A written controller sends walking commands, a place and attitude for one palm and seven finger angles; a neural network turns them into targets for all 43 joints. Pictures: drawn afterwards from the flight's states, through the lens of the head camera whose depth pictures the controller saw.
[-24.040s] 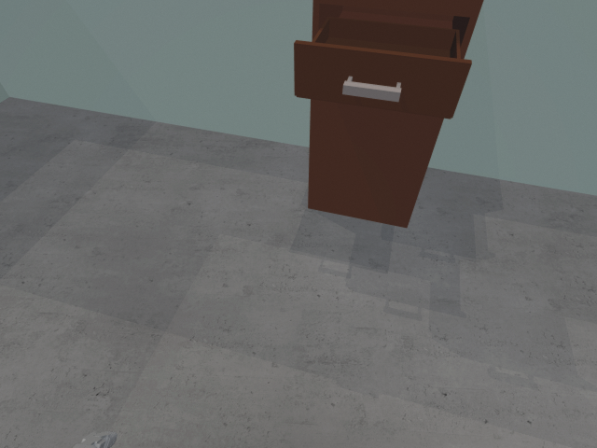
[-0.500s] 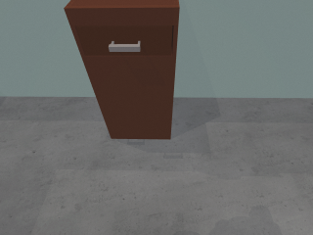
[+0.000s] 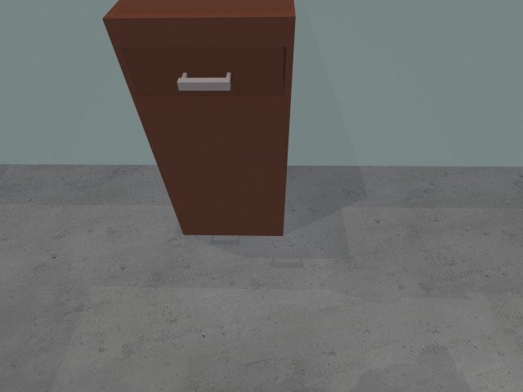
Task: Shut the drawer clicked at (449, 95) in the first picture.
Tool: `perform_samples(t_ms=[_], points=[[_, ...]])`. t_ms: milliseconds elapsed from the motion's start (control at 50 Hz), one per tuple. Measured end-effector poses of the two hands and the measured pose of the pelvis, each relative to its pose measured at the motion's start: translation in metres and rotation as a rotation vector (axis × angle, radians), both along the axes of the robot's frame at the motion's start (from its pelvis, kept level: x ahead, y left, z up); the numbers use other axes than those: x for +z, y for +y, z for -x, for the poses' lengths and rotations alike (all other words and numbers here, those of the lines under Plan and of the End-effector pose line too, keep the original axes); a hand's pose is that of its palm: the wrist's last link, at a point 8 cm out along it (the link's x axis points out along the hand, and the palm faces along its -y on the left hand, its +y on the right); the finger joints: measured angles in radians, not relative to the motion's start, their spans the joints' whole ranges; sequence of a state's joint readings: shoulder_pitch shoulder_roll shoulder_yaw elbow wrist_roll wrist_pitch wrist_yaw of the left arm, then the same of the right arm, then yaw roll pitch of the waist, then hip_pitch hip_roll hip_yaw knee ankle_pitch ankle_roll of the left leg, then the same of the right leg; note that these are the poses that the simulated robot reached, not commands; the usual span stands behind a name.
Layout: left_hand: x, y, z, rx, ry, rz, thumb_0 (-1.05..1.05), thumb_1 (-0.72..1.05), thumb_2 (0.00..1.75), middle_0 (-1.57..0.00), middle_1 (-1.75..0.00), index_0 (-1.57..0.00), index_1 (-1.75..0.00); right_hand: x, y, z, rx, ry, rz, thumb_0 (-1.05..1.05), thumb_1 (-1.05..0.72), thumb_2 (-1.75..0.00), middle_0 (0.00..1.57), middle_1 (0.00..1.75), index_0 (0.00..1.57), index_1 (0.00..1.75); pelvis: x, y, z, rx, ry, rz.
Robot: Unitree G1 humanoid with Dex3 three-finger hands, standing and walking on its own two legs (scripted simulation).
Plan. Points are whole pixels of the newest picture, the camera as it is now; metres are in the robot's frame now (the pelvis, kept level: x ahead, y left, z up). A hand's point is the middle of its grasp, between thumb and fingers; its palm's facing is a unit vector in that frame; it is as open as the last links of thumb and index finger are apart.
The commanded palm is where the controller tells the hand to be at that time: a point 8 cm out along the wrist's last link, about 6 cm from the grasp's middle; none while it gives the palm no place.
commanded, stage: stand and wait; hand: left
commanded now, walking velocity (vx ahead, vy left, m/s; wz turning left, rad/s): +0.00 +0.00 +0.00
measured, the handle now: (205, 80) +0.85 +0.20 +0.03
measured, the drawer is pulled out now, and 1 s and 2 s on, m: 0.00 0.00 0.00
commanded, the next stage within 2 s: none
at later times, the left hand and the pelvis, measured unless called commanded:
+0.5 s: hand out of the picture +0.03 +0.20 -0.17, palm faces +0.01 -0.97 -0.25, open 7.4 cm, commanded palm none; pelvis +0.00 +0.00 +0.00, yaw -1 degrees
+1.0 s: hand out of the picture +0.04 +0.21 -0.17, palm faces +0.00 -0.97 -0.26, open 7.4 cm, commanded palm none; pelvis +0.01 +0.01 +0.00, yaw -1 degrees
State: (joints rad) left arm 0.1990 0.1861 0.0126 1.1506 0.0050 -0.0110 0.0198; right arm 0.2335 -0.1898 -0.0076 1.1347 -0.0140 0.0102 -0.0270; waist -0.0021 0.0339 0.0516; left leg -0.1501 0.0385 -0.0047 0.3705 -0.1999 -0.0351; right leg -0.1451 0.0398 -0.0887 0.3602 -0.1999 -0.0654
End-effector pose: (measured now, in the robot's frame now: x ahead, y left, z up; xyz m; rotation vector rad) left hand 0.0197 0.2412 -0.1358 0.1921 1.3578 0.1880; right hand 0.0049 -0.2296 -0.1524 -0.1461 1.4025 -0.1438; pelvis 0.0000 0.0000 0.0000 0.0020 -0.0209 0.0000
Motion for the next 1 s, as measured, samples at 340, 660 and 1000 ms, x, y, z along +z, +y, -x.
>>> perform_samples(t_ms=[340,660,1000], points=[[0.001,0.005,-0.008,-0.014,-0.004,-0.003,0.00,0.91,0.90,-0.20,-0.30,-0.20,-0.30,0.001,0.001,0.005,-0.014,0.012,0.006,0.00,-0.91,-0.90,0.20,0.30,0.20,0.30,0.001,0.002,-0.002,-0.009,0.001,0.000],[0.001,0.013,-0.010,-0.017,0.003,-0.008,0.00,0.91,0.90,-0.20,-0.30,-0.20,-0.30,0.004,0.001,-0.001,-0.014,0.008,0.019,0.00,-0.91,-0.90,0.20,0.30,0.20,0.30,0.001,0.007,-0.006,-0.011,0.005,0.000],[0.004,0.019,-0.020,-0.028,-0.014,-0.016,0.00,0.91,0.90,-0.20,-0.30,-0.20,-0.30,0.005,0.000,-0.018,-0.003,-0.028,0.023,0.00,-0.91,-0.90,0.20,0.30,0.20,0.30,0.002,0.010,-0.009,-0.014,0.007,-0.002]])
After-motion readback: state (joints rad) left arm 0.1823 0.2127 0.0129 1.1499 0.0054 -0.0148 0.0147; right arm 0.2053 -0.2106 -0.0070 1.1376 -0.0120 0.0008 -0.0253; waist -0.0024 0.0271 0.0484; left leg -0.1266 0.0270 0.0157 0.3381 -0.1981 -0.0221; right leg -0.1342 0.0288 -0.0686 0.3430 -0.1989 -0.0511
